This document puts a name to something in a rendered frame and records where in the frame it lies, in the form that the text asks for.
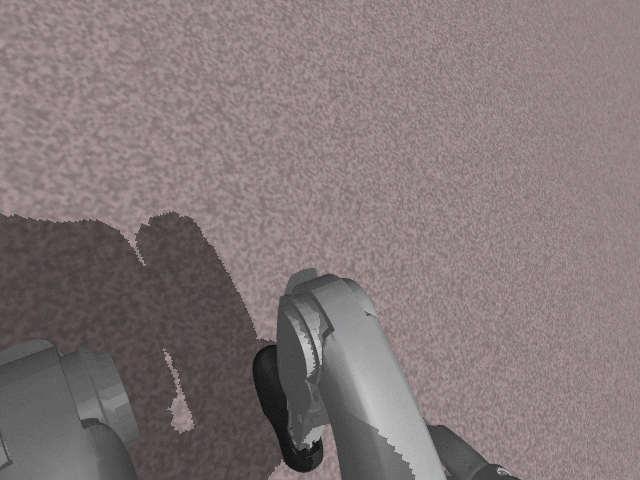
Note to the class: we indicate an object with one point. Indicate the right robot foot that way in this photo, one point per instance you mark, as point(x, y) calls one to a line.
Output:
point(274, 405)

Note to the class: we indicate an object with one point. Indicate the right robot hand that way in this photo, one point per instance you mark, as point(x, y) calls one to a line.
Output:
point(458, 457)

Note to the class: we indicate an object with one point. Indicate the right robot arm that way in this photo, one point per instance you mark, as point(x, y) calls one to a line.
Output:
point(493, 472)

